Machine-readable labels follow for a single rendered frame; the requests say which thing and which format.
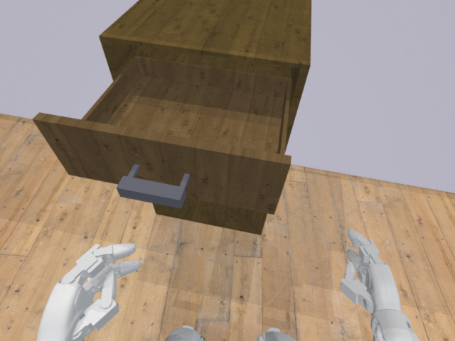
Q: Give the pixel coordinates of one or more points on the right robot hand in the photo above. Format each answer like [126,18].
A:
[377,277]

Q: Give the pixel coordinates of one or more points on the cabinet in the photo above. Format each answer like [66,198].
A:
[269,37]

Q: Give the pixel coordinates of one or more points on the drawer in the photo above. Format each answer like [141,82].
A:
[226,128]

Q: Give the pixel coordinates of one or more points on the left robot hand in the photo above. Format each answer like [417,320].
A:
[70,299]

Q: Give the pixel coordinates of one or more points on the right robot forearm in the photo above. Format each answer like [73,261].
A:
[391,325]

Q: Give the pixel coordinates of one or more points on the handle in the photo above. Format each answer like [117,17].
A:
[153,192]

